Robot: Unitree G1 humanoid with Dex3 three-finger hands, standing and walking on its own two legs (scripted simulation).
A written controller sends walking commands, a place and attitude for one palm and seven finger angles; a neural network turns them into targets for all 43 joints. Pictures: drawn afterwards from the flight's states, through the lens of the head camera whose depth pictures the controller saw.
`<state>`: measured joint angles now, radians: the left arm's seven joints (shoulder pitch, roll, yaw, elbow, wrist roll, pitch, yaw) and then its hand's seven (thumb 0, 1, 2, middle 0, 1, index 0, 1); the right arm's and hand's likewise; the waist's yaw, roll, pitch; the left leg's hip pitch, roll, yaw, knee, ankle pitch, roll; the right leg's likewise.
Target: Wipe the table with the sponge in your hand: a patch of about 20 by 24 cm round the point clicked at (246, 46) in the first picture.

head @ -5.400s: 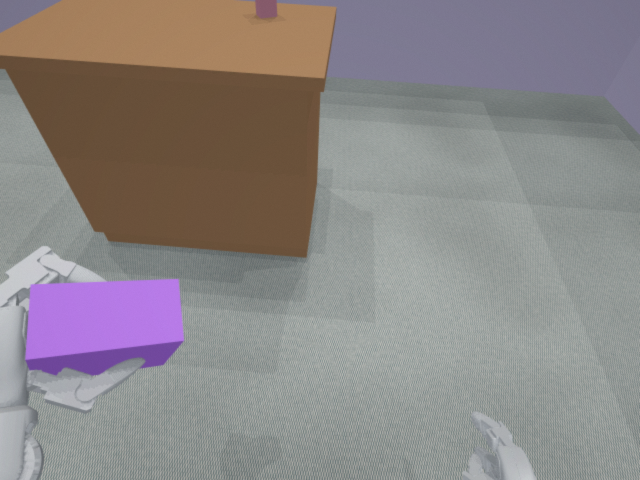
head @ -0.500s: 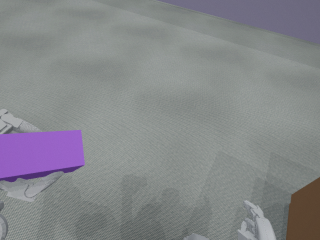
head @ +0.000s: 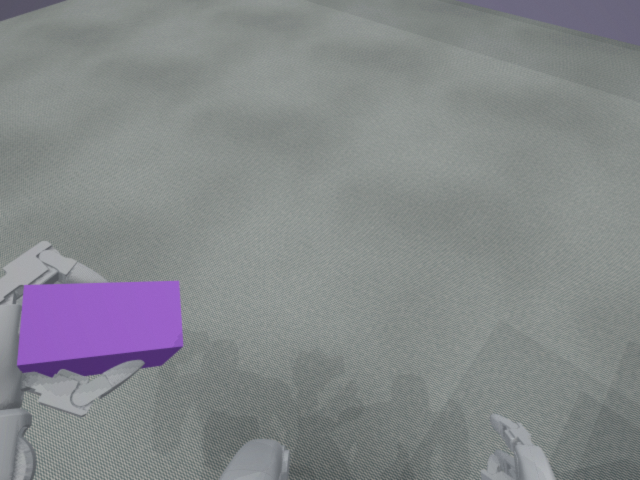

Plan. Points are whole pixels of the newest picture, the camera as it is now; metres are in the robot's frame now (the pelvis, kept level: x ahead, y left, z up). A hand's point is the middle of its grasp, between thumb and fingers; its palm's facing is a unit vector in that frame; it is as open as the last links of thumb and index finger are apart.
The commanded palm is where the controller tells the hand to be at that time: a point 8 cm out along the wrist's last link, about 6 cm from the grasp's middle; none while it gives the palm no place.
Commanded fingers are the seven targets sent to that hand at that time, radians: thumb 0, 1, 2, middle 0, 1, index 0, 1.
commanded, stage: walk to a spot facing it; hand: left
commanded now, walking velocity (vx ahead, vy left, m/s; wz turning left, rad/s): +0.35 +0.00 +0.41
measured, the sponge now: (126, 330) +0.23 +0.20 +0.15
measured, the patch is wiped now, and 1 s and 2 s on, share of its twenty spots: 0.00 0.00 0.00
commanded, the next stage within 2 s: turn to face it in 0.94 s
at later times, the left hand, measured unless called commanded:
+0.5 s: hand (41, 238) +0.29 +0.29 +0.19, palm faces +0.51 -0.73 -0.45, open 10.0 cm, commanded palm +0.23 +0.32 +0.18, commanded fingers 0.00 0.10 1.30 -1.20 -1.60 -1.20 -1.60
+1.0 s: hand (93, 183) +0.38 +0.27 +0.19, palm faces +0.55 -0.65 -0.52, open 10.0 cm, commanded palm +0.29 +0.31 +0.18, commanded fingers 0.00 0.10 1.30 -1.20 -1.60 -1.20 -1.60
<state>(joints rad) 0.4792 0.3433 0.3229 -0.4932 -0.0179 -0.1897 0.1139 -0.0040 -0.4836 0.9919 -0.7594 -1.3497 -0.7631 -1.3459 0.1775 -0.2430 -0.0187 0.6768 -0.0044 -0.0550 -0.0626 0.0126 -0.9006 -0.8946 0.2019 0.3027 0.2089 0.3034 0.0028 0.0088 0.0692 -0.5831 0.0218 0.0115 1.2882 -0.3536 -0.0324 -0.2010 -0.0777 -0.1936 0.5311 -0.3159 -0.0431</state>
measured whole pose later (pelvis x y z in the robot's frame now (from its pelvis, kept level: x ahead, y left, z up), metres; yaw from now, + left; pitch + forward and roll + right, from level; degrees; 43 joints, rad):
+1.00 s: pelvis +0.23 -0.01 +0.00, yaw +18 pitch +1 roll +3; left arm 0.53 0.45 0.43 -0.67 -0.03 -0.23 0.16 0.00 -0.48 0.99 -0.76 -1.35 -0.76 -1.35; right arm 0.18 -0.26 -0.07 0.56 0.00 -0.04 -0.06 0.01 -0.91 -0.90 0.20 0.30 0.20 0.30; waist -0.03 -0.06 0.14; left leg -0.50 0.07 0.17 0.80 -0.36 -0.03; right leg -0.18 -0.14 -0.26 0.53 -0.35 -0.01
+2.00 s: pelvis +0.26 -0.07 +0.00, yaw -3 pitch +2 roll +4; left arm 0.51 0.39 0.41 -0.50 -0.07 -0.20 0.15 0.00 -0.49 0.99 -0.75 -1.35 -0.76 -1.35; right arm 0.18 -0.27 -0.04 0.58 0.01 0.05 -0.01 0.01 -0.91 -0.90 0.19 0.30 0.20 0.30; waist 0.01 -0.02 0.03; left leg -0.42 0.01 -0.01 0.91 -0.45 -0.08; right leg -0.37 0.13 0.12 0.41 -0.06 -0.12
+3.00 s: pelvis +0.11 -0.11 -0.01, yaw -41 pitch -1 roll +0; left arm 0.44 0.34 0.38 -0.51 -0.01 -0.16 0.14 0.00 -0.49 0.99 -0.75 -1.36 -0.76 -1.35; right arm 0.19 -0.18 0.00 0.55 0.02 0.00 -0.01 0.01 -0.90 -0.90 0.20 0.30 0.20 0.30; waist 0.05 -0.01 0.08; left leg -0.27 0.13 0.16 0.60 -0.30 -0.04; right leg -0.52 0.00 -0.04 1.12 -0.44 0.06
